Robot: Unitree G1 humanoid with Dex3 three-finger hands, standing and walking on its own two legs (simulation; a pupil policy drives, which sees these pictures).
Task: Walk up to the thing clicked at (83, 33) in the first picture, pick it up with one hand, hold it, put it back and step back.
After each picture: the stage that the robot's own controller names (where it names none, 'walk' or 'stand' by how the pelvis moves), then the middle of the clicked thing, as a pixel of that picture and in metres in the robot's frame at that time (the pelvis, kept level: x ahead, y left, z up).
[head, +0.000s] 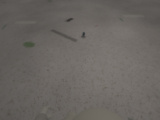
stand; (83, 34) +2.03 +0.21 -0.72
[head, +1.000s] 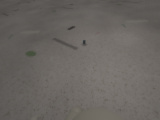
walk; (84, 42) +1.89 +0.31 -0.72
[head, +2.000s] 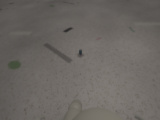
walk; (80, 52) +1.30 +0.30 -0.72
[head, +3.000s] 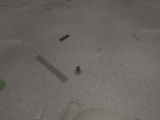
walk; (78, 69) +0.87 +0.25 -0.72
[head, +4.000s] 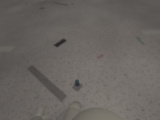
stand; (77, 83) +0.55 +0.22 -0.71
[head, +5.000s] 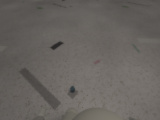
stand; (72, 89) +0.48 +0.21 -0.71
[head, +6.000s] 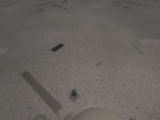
stand; (74, 93) +0.44 +0.19 -0.72
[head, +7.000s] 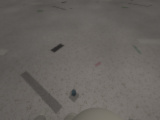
stand; (73, 92) +0.45 +0.20 -0.73
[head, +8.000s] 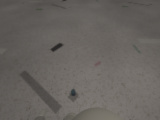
stand; (73, 92) +0.44 +0.20 -0.73
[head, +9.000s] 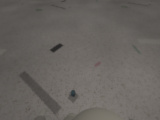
stand; (73, 93) +0.43 +0.20 -0.73
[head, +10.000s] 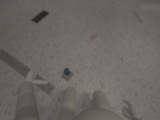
go down; (66, 71) +0.47 +0.22 -0.56
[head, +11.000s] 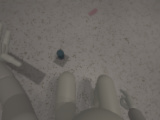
go down; (60, 54) +0.51 +0.26 -0.34
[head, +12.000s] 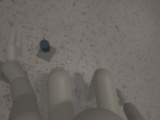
close in; (45, 46) +0.49 +0.29 -0.26
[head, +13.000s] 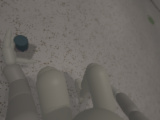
close; (22, 44) +0.48 +0.32 -0.22
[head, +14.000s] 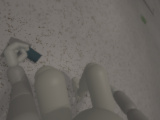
close; (30, 53) +0.42 +0.25 -0.25
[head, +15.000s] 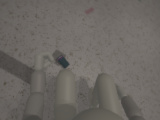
lift; (63, 61) +0.43 +0.21 -0.32
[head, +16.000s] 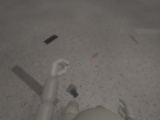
hold; (74, 92) +0.38 +0.14 -0.66
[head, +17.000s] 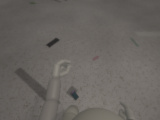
hold; (74, 95) +0.37 +0.15 -0.70
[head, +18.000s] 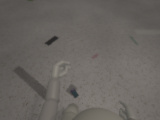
hold; (74, 93) +0.38 +0.15 -0.70
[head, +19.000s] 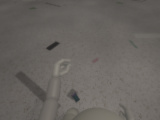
crouch; (75, 97) +0.37 +0.15 -0.71
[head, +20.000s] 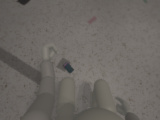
crouch; (68, 67) +0.44 +0.17 -0.45
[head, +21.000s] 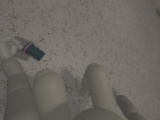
lower; (34, 51) +0.43 +0.23 -0.26
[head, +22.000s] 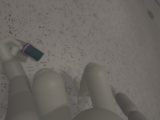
lower; (33, 52) +0.44 +0.24 -0.25
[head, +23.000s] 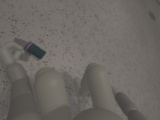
lower; (36, 50) +0.45 +0.24 -0.25
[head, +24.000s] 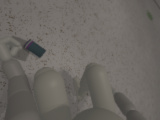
lower; (35, 48) +0.45 +0.23 -0.26
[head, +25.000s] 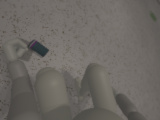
loosen; (39, 48) +0.46 +0.22 -0.26
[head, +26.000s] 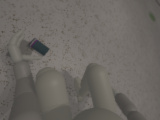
withdraw; (39, 47) +0.47 +0.22 -0.26
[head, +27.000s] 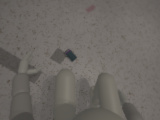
walk; (70, 55) +0.51 +0.16 -0.32
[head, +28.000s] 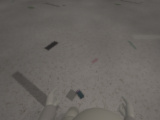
stand; (80, 94) +0.43 +0.07 -0.68
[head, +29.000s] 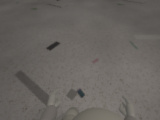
stand; (80, 93) +0.45 +0.07 -0.69
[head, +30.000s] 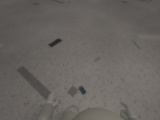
stand; (82, 90) +0.46 +0.06 -0.70
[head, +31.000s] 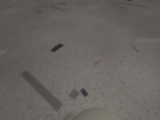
walk; (84, 92) +0.49 +0.04 -0.75
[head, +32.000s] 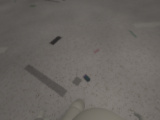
walk; (86, 78) +0.64 +0.07 -0.73
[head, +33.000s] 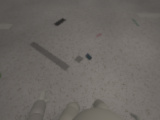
walk; (88, 56) +0.94 +0.01 -0.72
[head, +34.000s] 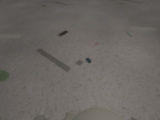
stand; (88, 60) +1.13 +0.02 -0.73
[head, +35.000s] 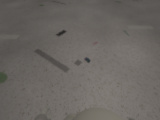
stand; (87, 59) +1.13 +0.02 -0.75
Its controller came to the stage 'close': yes
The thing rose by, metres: 0.01
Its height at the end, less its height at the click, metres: -0.02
